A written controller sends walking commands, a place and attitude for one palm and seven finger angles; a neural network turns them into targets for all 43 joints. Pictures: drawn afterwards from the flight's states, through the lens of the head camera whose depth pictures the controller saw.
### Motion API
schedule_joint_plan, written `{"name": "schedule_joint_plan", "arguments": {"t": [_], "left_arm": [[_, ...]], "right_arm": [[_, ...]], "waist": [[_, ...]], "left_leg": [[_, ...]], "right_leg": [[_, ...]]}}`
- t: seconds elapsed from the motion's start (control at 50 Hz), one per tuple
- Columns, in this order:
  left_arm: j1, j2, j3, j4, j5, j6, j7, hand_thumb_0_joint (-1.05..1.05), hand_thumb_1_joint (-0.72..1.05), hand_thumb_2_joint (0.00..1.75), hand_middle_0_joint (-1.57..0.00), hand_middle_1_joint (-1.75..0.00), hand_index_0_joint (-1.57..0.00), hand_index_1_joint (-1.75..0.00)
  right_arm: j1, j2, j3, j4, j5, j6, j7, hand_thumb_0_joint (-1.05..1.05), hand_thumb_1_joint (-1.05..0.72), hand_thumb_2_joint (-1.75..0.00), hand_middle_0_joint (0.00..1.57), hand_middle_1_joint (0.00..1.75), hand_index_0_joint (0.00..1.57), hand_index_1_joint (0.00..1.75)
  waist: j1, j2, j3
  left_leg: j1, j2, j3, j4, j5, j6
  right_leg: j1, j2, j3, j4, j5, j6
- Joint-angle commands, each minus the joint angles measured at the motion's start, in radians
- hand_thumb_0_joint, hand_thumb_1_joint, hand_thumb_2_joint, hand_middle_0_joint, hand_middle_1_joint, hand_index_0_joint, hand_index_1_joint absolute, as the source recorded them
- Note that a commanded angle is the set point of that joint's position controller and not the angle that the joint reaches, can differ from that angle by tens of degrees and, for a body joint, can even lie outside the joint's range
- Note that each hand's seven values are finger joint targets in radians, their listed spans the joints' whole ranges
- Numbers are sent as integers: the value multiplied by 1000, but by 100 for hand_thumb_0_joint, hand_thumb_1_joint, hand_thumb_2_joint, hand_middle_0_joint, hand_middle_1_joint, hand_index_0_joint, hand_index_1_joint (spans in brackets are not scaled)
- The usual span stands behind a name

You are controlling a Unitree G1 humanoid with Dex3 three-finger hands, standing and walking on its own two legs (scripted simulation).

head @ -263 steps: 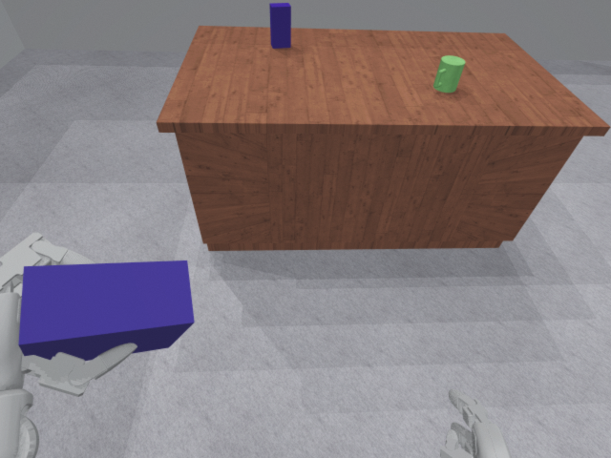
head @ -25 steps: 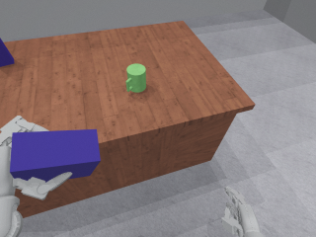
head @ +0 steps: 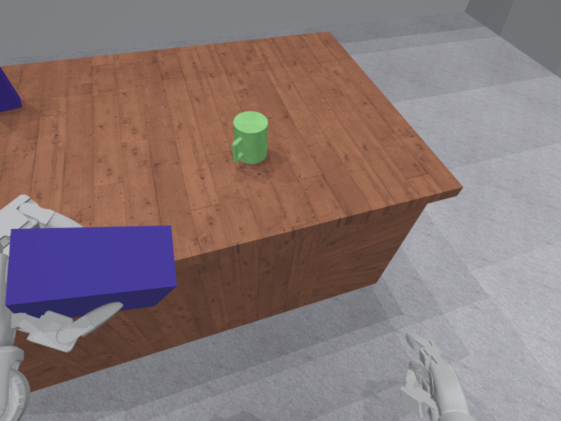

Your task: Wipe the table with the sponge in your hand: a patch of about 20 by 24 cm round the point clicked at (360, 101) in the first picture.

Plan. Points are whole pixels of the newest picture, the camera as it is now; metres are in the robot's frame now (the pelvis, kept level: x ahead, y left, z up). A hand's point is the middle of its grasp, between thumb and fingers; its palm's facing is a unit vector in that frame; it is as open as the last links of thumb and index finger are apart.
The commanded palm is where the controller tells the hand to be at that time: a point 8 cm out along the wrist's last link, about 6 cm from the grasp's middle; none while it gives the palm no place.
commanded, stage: come to a stop and stand still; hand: left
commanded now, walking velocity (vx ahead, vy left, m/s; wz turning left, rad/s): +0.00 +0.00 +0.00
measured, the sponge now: (120, 273) +0.24 +0.20 +0.13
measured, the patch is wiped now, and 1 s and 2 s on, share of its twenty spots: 0.00 0.00 0.00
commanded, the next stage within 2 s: look again from close up in 0.10 s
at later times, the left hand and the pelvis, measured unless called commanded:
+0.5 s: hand (74, 271) +0.22 +0.23 +0.16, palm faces +0.40 -0.85 -0.36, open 10.3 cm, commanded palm +0.17 +0.27 +0.17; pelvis +0.01 -0.01 +0.00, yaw +1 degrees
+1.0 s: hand (84, 245) +0.25 +0.24 +0.16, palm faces +0.40 -0.83 -0.38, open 10.3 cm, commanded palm +0.20 +0.28 +0.17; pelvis +0.04 +0.00 -0.01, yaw +0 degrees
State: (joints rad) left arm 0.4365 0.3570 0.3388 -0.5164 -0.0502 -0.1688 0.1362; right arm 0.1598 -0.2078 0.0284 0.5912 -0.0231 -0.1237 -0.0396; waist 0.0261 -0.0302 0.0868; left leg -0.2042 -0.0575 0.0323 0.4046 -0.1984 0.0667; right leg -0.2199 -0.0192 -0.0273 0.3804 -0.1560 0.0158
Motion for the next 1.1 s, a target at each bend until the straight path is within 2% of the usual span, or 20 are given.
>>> {"name": "schedule_joint_plan", "arguments": {"t": [0.0, 0.06, 0.2, 0.32, 0.34, 0.52, 0.58, 0.64, 0.7, 0.72, 0.78, 0.84, 0.9, 0.94, 0.96, 1.0, 1.02, 1.04, 1.06, 1.08], "left_arm": [[-27, 146, 116, -204, -9, -66, 17, 0, 10, 130, -120, -160, -120, -160], [-32, 135, 104, -209, -12, -63, 15, 0, 10, 130, -120, -160, -120, -160], [-66, 138, 102, -188, -12, -55, 15, 0, 10, 130, -120, -160, -120, -160], [-68, 155, 110, -209, -12, -48, 21, 0, 10, 130, -120, -160, -120, -160], [-54, 138, 99, -203, -13, -48, 20, 0, 10, 130, -120, -160, -120, -160], [-2, 154, 121, -188, -24, -42, 22, 0, 10, 130, -120, -160, -120, -160], [-5, 145, 108, -190, -26, -45, 22, 0, 10, 130, -120, -160, -120, -160], [-12, 143, 97, -195, -27, -44, 23, 0, 10, 130, -120, -160, -120, -160], [-34, 159, 108, -192, -26, -49, 26, 0, 10, 130, -120, -160, -120, -160], [-45, 171, 116, -198, -26, -49, 27, 0, 10, 130, -120, -160, -120, -160], [-65, 162, 112, -187, -23, -55, 25, 0, 10, 130, -120, -160, -120, -160], [-79, 157, 108, -195, -20, -58, 22, 0, 10, 130, -120, -160, -120, -160], [-70, 165, 114, -192, -16, -62, 20, 0, 10, 130, -120, -160, -120, -160], [-41, 167, 123, -183, -16, -61, 21, 0, 10, 130, -120, -160, -120, -160], [-26, 173, 128, -176, -16, -63, 23, 0, 10, 130, -120, -160, -120, -160], [6, 180, 136, -176, -20, -70, 23, 0, 10, 130, -120, -160, -120, -160], [30, 190, 146, -167, -24, -72, 27, 0, 10, 130, -120, -160, -120, -160], [24, 179, 141, -196, -24, -82, 28, 0, 10, 130, -120, -160, -120, -160], [8, 196, 160, -233, -22, -91, 31, 0, 10, 130, -120, -160, -120, -160], [10, 202, 173, -248, -19, -97, 34, 0, 10, 130, -120, -160, -120, -160]], "right_arm": [[-87, -136, -56, -156, 3, -50, -13, 0, -90, -90, 20, 30, 20, 30], [-88, -137, -57, -154, 5, -45, -13, 0, -90, -90, 20, 30, 20, 30], [-97, -132, -54, -154, 5, -35, -19, 0, -90, -90, 20, 30, 20, 30], [-104, -135, -53, -153, 4, -33, -23, 0, -90, -90, 20, 30, 20, 30], [-101, -126, -51, -154, 6, -31, -23, 0, -90, -90, 20, 30, 20, 30], [-102, -136, -56, -158, 7, -20, -28, 0, -90, -90, 20, 30, 20, 30], [-97, -142, -64, -160, 5, -17, -26, 0, -90, -90, 20, 30, 20, 30], [-96, -143, -66, -161, 4, -14, -24, 0, -90, -90, 20, 30, 20, 30], [-95, -149, -68, -160, 4, -11, -21, 0, -90, -90, 20, 30, 20, 30], [-98, -157, -70, -159, 4, -10, -21, 0, -90, -90, 20, 30, 20, 30], [-98, -155, -66, -159, 8, -8, -20, 0, -90, -90, 20, 30, 20, 30], [-97, -156, -63, -163, 12, -6, -20, 0, -90, -90, 20, 30, 20, 30], [-91, -150, -62, -169, 12, -10, -19, 0, -90, -90, 20, 30, 20, 30], [-89, -150, -64, -170, 13, -12, -15, 0, -90, -90, 20, 30, 20, 30], [-94, -149, -65, -172, 16, -9, -11, 0, -90, -90, 20, 30, 20, 30], [-85, -144, -76, -172, 21, -5, 0, 0, -90, -90, 20, 30, 20, 30], [-75, -149, -84, -169, 26, 0, 7, 0, -90, -90, 20, 30, 20, 30], [-77, -145, -83, -167, 31, 4, 15, 0, -90, -90, 20, 30, 20, 30], [-83, -144, -79, -161, 29, 7, 23, 0, -90, -90, 20, 30, 20, 30], [-79, -140, -75, -150, 27, 13, 27, 0, -90, -90, 20, 30, 20, 30]], "waist": [[7, 84, -212], [4, 108, -212], [3, 60, -191], [4, 102, -204], [5, 103, -208], [2, 76, -219], [-7, 60, -219], [-12, 70, -189], [-18, 32, -146], [-20, 55, -142], [-22, 81, -125], [-20, 159, -130], [-12, 151, -138], [-7, 92, -171], [-4, 44, -186], [-4, -126, -208], [-4, -157, -202], [6, -132, -193], [11, -94, -173], [4, -50, -143]], "left_leg": [[26, 114, -91, -84, 196, -96], [29, 115, -95, -92, 203, -106], [-2, 103, -90, -92, 100, -85], [9, 94, -93, -87, 135, -85], [7, 97, -91, -81, 144, -83], [9, 91, -87, -61, 182, -81], [-17, 85, -77, -31, 64, -61], [-53, 78, -84, -4, -68, -44], [-83, 76, -94, 26, -130, -33], [-84, 79, -99, 32, -135, -32], [-88, 101, -128, -3, -128, -25], [-51, 152, -189, -66, -91, -23], [-9, 169, -175, -39, 54, -13], [-49, 148, -135, 45, 147, -20], [-110, 126, -107, 115, 150, -26], [-250, 58, -26, 341, 35, -45], [-345, 47, -14, 453, -80, -55], [-424, 70, -50, 533, -246, -56], [-447, 115, -120, 544, -330, -44], [-398, 157, -163, 482, -346, -32]], "right_leg": [[123, 0, 14, -9, 130, -22], [119, 3, 12, -2, 121, -21], [124, -8, 30, -34, 110, -21], [135, -8, 30, -33, 131, -23], [143, -11, 29, -30, 138, -24], [151, -19, 32, -44, 180, -23], [150, -42, 47, -35, 97, -35], [107, -69, 84, -41, -67, -55], [57, -84, 116, -43, -171, -72], [44, -86, 125, -32, -183, -79], [33, -52, 88, 55, -123, -75], [-2, -6, 16, 199, -52, -53], [-24, 2, -24, 205, -79, -42], [73, -22, -3, 170, 28, -61], [143, -57, 56, 157, 95, -84], [250, -215, 284, 93, 186, -168], [301, -307, 394, 60, 252, -222], [336, -366, 442, 43, 284, -259], [313, -391, 450, 53, 283, -259], [226, -378, 398, 81, 266, -229]]}}
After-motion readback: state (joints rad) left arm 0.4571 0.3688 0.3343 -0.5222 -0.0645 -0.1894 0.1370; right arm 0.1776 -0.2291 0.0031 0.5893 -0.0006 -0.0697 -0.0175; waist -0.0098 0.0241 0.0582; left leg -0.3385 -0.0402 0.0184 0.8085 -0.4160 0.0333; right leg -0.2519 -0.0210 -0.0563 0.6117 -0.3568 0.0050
